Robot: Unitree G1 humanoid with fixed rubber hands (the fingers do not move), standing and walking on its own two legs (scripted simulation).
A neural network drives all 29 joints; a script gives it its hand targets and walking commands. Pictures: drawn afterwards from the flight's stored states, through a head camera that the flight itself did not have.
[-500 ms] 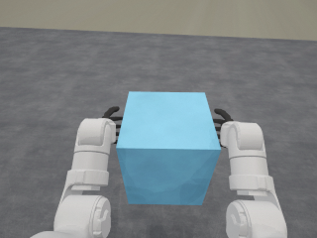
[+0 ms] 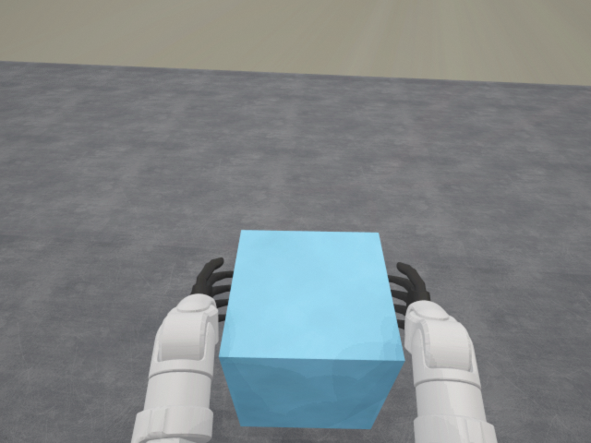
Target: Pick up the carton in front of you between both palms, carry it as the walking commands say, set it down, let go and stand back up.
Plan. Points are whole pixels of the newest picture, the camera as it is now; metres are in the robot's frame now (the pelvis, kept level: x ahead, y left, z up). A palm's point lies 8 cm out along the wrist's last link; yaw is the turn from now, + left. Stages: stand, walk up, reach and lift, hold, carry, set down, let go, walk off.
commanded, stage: carry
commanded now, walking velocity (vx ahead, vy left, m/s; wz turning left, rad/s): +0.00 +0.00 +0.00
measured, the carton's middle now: (307, 332) +0.30 +0.00 -0.03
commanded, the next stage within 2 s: hold in 0.52 s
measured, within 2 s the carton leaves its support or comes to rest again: neither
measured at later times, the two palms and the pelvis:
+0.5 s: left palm (200, 316) +0.27 +0.15 +0.05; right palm (416, 324) +0.27 -0.15 +0.05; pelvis -0.01 +0.00 +0.00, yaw +0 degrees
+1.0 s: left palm (197, 317) +0.27 +0.15 +0.06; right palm (410, 304) +0.30 -0.14 +0.05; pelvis +0.00 -0.03 +0.01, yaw +6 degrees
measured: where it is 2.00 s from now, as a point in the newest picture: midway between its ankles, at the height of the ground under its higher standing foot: outside the picture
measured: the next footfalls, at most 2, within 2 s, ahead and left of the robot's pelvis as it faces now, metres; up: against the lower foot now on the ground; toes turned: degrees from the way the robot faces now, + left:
none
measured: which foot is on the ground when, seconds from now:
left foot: down 0.00-1.00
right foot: down 0.00-1.00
